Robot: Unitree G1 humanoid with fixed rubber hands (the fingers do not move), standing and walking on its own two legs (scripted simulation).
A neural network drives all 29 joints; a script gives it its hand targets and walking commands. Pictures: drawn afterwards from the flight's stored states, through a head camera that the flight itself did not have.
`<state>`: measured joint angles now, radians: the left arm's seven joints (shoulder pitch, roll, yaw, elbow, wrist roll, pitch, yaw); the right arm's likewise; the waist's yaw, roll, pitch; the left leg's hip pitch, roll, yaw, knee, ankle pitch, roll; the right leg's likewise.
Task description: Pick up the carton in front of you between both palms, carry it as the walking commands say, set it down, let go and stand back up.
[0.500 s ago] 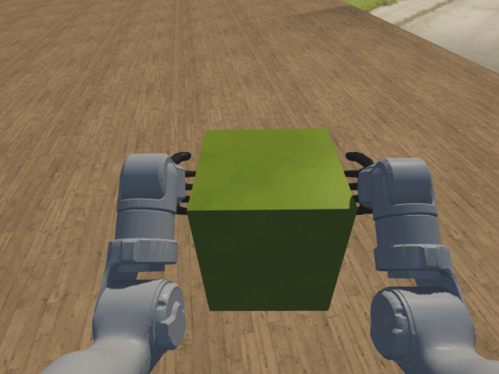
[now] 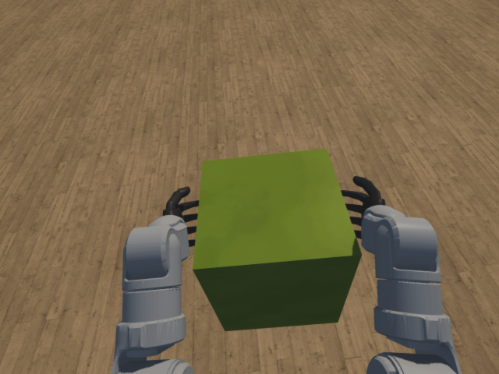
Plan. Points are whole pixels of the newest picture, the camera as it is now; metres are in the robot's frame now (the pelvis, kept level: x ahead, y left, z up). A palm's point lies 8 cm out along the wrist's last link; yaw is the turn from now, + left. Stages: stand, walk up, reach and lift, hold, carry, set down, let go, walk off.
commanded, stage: carry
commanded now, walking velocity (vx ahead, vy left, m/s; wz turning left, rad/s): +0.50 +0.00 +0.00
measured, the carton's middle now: (273, 245) +0.35 +0.00 +0.00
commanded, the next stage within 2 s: none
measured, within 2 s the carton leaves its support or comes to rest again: neither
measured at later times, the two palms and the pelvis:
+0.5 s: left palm (201, 126) +0.58 +0.14 +0.08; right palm (349, 121) +0.57 -0.16 +0.09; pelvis +0.31 +0.01 +0.00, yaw -3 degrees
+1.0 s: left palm (224, 54) +0.88 +0.12 +0.09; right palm (336, 45) +0.88 -0.18 +0.10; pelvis +0.61 -0.03 -0.01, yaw -1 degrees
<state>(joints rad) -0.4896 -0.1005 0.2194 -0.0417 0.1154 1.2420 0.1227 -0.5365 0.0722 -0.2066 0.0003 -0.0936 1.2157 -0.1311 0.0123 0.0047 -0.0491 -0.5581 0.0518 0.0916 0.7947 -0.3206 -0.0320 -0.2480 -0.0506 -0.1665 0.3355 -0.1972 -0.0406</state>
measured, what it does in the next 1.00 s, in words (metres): walks ahead: left foot, then right foot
